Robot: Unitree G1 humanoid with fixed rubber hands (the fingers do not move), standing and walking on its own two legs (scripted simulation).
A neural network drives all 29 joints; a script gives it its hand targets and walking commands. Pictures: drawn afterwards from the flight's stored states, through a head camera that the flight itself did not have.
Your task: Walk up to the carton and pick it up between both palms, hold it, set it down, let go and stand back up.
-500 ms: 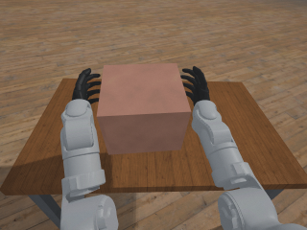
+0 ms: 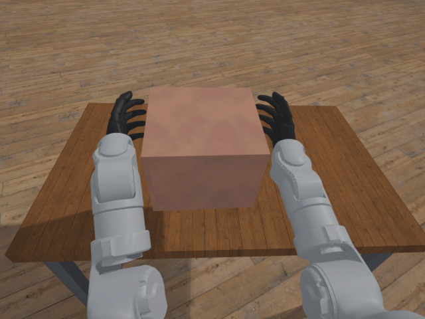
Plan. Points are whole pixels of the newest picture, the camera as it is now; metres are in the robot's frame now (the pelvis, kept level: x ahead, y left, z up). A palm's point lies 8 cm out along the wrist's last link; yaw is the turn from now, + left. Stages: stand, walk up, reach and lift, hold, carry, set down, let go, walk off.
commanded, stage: hold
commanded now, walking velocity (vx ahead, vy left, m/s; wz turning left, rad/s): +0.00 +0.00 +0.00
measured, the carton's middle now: (202, 148) +0.39 +0.01 +0.13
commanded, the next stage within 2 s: set down in 1.08 s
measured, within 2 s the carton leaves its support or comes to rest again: neither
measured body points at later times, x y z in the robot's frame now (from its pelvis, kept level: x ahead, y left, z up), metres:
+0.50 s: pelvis +0.02 +0.01 +0.00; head -0.02 +0.04 +0.45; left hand +0.38 +0.16 +0.17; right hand +0.37 -0.13 +0.18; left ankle +0.05 +0.12 -0.75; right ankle +0.02 -0.11 -0.75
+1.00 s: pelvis +0.02 -0.01 +0.00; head -0.03 +0.03 +0.45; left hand +0.40 +0.16 +0.20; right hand +0.40 -0.13 +0.20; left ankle +0.05 +0.12 -0.75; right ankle +0.02 -0.11 -0.75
